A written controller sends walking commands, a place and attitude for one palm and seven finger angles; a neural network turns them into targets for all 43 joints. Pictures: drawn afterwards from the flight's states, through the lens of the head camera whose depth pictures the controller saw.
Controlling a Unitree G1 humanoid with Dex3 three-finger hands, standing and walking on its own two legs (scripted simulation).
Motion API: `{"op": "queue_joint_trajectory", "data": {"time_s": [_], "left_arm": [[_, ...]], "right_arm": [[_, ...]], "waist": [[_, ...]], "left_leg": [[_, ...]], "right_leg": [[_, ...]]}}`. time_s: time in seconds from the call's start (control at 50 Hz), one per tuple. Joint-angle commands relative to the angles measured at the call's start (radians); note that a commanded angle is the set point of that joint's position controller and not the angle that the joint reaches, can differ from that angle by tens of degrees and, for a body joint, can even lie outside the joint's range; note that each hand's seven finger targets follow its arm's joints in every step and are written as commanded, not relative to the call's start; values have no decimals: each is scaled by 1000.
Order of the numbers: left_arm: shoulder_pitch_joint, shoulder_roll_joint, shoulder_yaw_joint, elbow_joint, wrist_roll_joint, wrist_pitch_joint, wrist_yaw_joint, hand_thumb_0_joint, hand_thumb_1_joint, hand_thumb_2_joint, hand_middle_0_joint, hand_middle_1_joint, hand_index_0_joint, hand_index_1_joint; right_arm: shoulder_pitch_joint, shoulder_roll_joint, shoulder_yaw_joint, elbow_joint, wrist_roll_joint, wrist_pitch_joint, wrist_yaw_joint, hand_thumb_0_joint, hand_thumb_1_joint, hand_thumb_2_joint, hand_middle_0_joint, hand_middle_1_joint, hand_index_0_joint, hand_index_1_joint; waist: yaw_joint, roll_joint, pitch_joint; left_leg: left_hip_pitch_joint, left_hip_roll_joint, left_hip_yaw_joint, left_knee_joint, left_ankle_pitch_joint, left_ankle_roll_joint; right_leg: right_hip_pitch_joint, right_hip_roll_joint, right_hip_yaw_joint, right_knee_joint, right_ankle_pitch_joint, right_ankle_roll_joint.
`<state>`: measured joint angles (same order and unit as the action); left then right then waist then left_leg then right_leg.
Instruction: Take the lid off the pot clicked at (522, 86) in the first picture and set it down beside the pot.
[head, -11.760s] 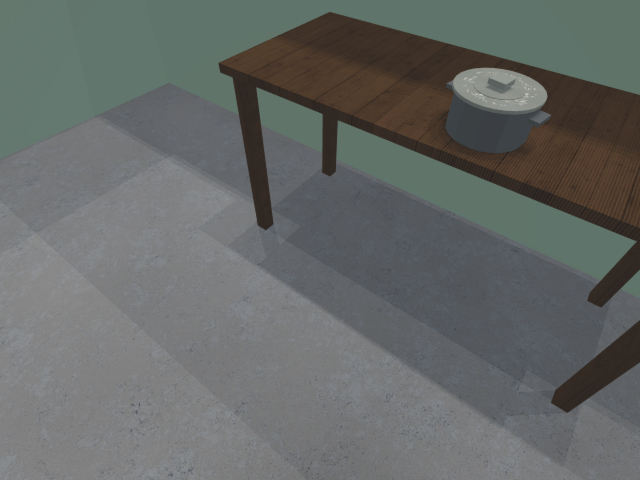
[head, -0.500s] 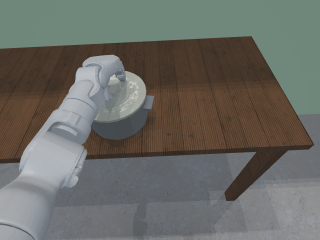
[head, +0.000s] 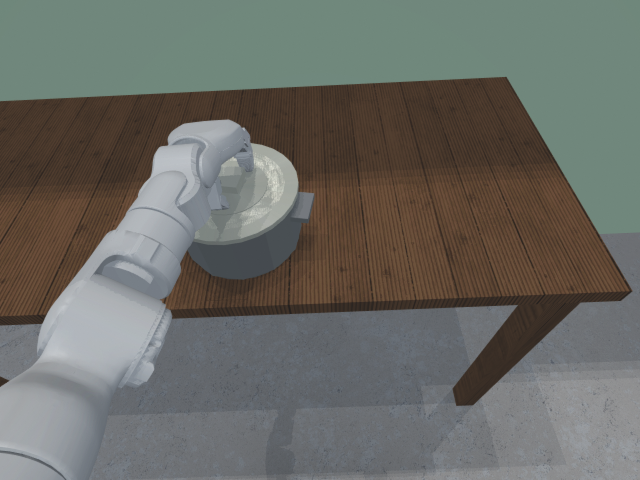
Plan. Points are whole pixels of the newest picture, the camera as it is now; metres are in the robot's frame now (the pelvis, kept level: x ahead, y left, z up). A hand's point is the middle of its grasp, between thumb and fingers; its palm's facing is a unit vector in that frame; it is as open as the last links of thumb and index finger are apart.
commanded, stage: close the fingers and squeeze the knob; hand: left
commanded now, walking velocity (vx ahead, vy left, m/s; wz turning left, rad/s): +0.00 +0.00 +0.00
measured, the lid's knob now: (227, 179) +0.51 +0.11 +0.09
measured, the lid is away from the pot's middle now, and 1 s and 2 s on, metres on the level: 0.00 0.01 0.01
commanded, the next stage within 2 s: lift the lid straight up in 1.22 s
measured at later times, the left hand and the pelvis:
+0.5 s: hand (221, 180) +0.48 +0.11 +0.11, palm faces -0.37 -0.04 -0.93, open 8.0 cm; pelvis +0.00 +0.00 +0.00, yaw +0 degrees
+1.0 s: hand (219, 180) +0.48 +0.11 +0.11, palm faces -0.37 -0.05 -0.93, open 7.9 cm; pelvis +0.00 +0.00 +0.00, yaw +0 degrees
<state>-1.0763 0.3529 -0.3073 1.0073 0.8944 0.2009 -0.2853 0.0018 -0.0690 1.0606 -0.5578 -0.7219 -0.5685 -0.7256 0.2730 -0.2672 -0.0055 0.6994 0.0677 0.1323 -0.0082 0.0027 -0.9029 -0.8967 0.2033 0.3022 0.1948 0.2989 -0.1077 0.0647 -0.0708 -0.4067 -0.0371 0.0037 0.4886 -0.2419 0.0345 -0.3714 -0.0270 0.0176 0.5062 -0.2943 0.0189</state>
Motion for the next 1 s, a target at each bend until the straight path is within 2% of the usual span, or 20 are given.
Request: {"op": "queue_joint_trajectory", "data": {"time_s": [0.0, 0.04, 0.14, 0.18, 0.26, 0.3, 0.38, 0.4, 0.44, 0.52, 0.56, 0.58, 0.62, 0.64, 0.7, 0.82, 0.84, 0.88, 0.92, 0.98], "left_arm": [[-565, 190, 73, -176, 13, -1, 39, 0, 36, 1007, -552, -904, -552, -904], [-545, 174, 64, -169, 14, -8, 37, 0, 58, 999, -560, -924, -560, -924], [-545, 214, 96, -159, 22, -7, 46, 0, 117, 973, -587, -968, -587, -968], [-558, 181, 71, -173, 19, -2, 46, 0, 141, 960, -599, -982, -599, -982], [-542, 182, 78, -220, 16, -10, 42, 0, 191, 929, -625, -1006, -625, -1006], [-489, 206, 97, -134, 16, 5, 42, 0, 217, 910, -639, -1016, -639, -1016], [-550, 221, 89, -183, 23, 7, 39, 0, 271, 869, -670, -1032, -670, -1032], [-546, 197, 73, -193, 25, 5, 36, 0, 285, 857, -678, -1035, -678, -1035], [-517, 217, 95, -192, 26, -5, 33, 0, 314, 832, -695, -1040, -695, -1040], [-497, 189, 83, -188, 10, -6, 29, 0, 374, 775, -731, -1046, -731, -1046], [-510, 254, 123, -176, 16, 0, 34, 0, 405, 743, -749, -1047, -749, -1047], [-500, 251, 117, -162, 19, 3, 33, 0, 421, 725, -759, -1047, -759, -1047], [-530, 192, 70, -198, 17, -3, 26, 0, 388, 781, -736, -1039, -724, -1028], [-537, 222, 94, -211, 28, -6, 30, 0, 381, 799, -730, -1037, -714, -1022], [-486, 213, 92, -159, 26, 0, 29, 0, 382, 829, -728, -1036, -700, -1009], [-523, 210, 93, -213, 18, -6, 32, 0, 428, 862, -748, -1040, -706, -1004], [-505, 240, 111, -171, 27, -1, 35, 0, 437, 867, -753, -1041, -708, -1004], [-514, 180, 61, -146, 25, 10, 33, 0, 457, 876, -762, -1045, -715, -1006], [-523, 229, 112, -169, 23, 3, 37, 0, 477, 886, -771, -1049, -722, -1010], [-536, 210, 82, -145, 28, 8, 33, 0, 506, 900, -788, -1056, -735, -1017]], "right_arm": [[24, -134, -43, -84, -7, -35, -12, 0, -900, -900, 200, 300, 200, 300], [19, -130, -44, -90, -10, -37, -13, 0, -900, -900, 200, 300, 200, 300], [18, -133, -43, -92, -10, -38, -14, 0, -900, -900, 200, 300, 200, 300], [21, -129, -44, -92, -10, -39, -12, 0, -900, -900, 200, 300, 200, 300], [14, -126, -48, -100, -12, -39, -5, 0, -900, -900, 200, 300, 200, 300], [16, -133, -43, -92, -8, -31, -7, 0, -900, -900, 200, 300, 200, 300], [6, -134, -40, -95, -4, -29, -15, 0, -900, -900, 200, 300, 200, 300], [6, -131, -42, -99, -5, -33, -15, 0, -900, -900, 200, 300, 200, 300], [5, -131, -42, -101, -8, -31, -12, 0, -900, -900, 200, 300, 200, 300], [2, -128, -44, -108, -7, -29, -11, 0, -900, -900, 200, 300, 200, 300], [5, -134, -40, -102, -7, -26, -16, 0, -900, -900, 200, 300, 200, 300], [2, -134, -39, -105, -5, -26, -19, 0, -900, -900, 200, 300, 200, 300], [-4, -130, -40, -108, -3, -25, -17, 0, -900, -900, 200, 300, 200, 300], [-3, -131, -43, -105, -6, -27, -16, 0, -900, -900, 200, 300, 200, 300], [-1, -130, -39, -104, -6, -23, -12, 0, -900, -900, 200, 300, 200, 300], [-4, -129, -43, -112, -7, -25, -14, 0, -900, -900, 200, 300, 200, 300], [-2, -132, -40, -105, -7, -23, -15, 0, -900, -900, 200, 300, 200, 300], [-1, -130, -39, -98, -3, -20, -15, 0, -900, -900, 200, 300, 200, 300], [4, -133, -42, -101, -9, -25, -16, 0, -900, -900, 200, 300, 200, 300], [7, -133, -38, -96, -5, -23, -18, 0, -900, -900, 200, 300, 200, 300]], "waist": [[-23, -85, -391], [-21, -88, -409], [-14, -95, -410], [-16, -87, -407], [-9, -77, -445], [-9, -127, -376], [-16, -118, -393], [-16, -88, -404], [-6, -79, -413], [-7, -104, -397], [-5, -126, -396], [-6, -130, -393], [-13, -95, -391], [-9, -77, -409], [-7, -92, -384], [-7, -87, -414], [-5, -97, -402], [-18, -100, -365], [-5, -92, -396], [-18, -104, -380]], "left_leg": [[314, -6, -18, -2, 319, 41], [315, -9, -12, 6, 337, 44], [304, -7, -12, 7, 348, 44], [307, -8, -11, 6, 350, 43], [346, -5, -16, 18, 426, 43], [282, -7, -4, 7, 360, 44], [275, -12, 3, 2, 335, 48], [298, -12, 0, 6, 355, 47], [306, -8, -6, 11, 386, 45], [290, -11, -2, 13, 377, 49], [269, -13, 5, 5, 341, 50], [262, -13, 9, 3, 335, 51], [274, -11, 4, 3, 343, 49], [304, -8, 1, 11, 360, 48], [290, -8, 0, 11, 376, 45], [302, -9, -2, 11, 376, 48], [289, -8, -2, 9, 355, 47], [279, -7, 0, 3, 334, 44], [292, -7, -4, 9, 364, 47], [274, -8, -1, 2, 328, 45]], "right_leg": [[28, 55, -59, -38, 376, -50], [39, 54, -55, -36, 398, -49], [55, 53, -53, -33, 415, -50], [49, 54, -57, -34, 416, -50], [61, 54, -53, -28, 455, -47], [65, 55, -56, -38, 438, -46], [88, 50, -47, -38, 458, -45], [72, 51, -49, -37, 454, -47], [77, 50, -50, -31, 461, -48], [80, 51, -52, -39, 463, -48], [109, 51, -47, -39, 473, -44], [110, 50, -45, -40, 472, -44], [87, 47, -49, -41, 458, -48], [78, 49, -48, -37, 457, -48], [74, 52, -52, -35, 455, -47], [84, 50, -49, -40, 460, -49], [85, 52, -49, -37, 450, -48], [52, 55, -56, -41, 422, -48], [69, 53, -52, -40, 440, -52], [64, 53, -52, -40, 425, -48]]}}
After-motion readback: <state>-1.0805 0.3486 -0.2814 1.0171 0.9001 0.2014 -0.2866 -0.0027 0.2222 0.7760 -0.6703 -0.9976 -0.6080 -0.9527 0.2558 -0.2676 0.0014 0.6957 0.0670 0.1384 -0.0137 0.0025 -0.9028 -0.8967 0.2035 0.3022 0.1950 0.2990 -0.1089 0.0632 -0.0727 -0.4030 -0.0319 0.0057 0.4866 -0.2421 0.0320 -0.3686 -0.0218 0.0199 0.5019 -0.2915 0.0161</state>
